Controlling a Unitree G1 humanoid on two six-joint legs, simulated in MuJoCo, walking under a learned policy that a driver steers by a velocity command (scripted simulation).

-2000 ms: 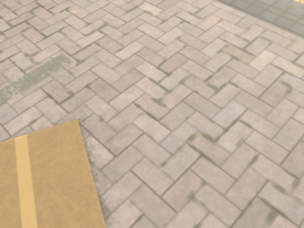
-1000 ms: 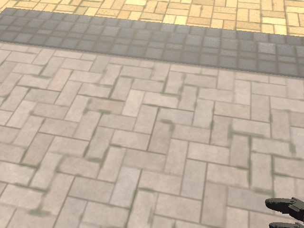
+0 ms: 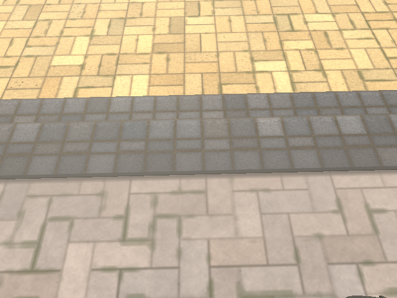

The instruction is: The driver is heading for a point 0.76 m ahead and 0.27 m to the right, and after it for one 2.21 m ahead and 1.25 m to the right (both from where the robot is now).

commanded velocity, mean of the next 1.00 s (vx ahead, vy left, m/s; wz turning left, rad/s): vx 0.50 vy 0.00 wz -0.49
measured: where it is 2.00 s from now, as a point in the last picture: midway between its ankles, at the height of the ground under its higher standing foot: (351, 185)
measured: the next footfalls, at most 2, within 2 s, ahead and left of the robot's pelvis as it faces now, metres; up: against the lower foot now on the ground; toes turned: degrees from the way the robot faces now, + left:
left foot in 0.10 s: +0.24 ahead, +0.14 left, +0.00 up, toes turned -1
right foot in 0.62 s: +0.45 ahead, -0.16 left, +0.00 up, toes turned -21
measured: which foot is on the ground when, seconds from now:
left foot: up 0.00-0.08, down 0.10-0.62, up 0.64-1.00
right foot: down 0.00-0.12, up 0.14-0.60, down 0.62-1.00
